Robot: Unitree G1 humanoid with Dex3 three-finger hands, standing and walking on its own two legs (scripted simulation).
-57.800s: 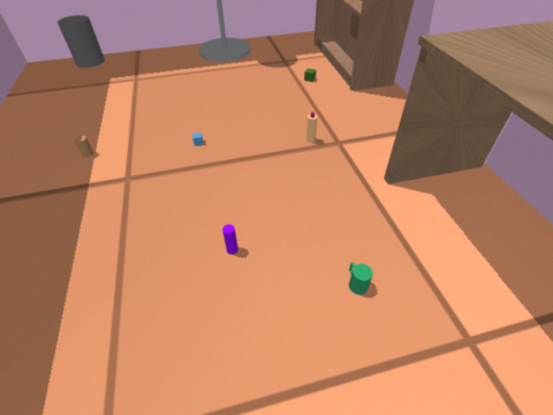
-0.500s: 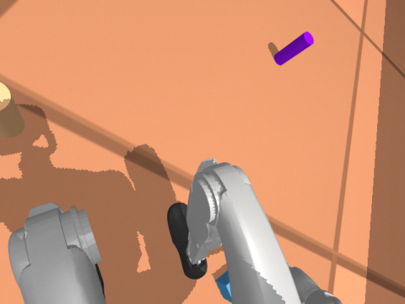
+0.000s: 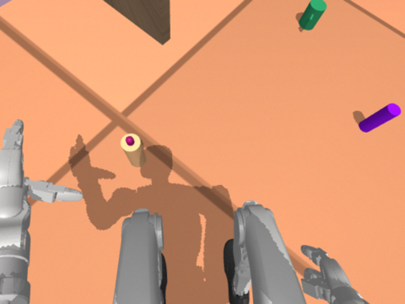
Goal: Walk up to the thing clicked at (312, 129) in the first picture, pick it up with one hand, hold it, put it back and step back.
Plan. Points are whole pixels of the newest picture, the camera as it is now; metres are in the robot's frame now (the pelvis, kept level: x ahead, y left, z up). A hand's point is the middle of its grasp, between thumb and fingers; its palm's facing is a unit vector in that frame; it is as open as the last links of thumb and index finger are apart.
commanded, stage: home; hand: left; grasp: from the side
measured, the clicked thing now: (134, 150) +0.52 +0.20 -0.37
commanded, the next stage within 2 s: none
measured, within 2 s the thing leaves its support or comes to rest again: neither
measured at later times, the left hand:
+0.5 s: hand (32, 206) +0.29 +0.22 +0.10, palm faces +0.17 -0.92 -0.35, open 17.1 cm
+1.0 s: hand out of the picture +0.23 +0.19 +0.20, palm faces +0.20 -0.94 -0.29, open 17.3 cm
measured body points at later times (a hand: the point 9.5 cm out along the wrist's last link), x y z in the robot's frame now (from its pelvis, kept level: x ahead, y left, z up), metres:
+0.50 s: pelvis +0.06 -0.01 +0.20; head +0.15 +0.01 +0.64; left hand +0.28 +0.27 +0.13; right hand +0.22 -0.26 +0.10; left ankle +0.07 +0.11 -0.43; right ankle +0.10 -0.14 -0.43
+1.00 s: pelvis +0.08 +0.00 +0.25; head +0.09 +0.00 +0.70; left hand +0.21 +0.24 +0.22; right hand +0.27 -0.22 +0.19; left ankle +0.07 +0.11 -0.43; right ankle +0.10 -0.14 -0.43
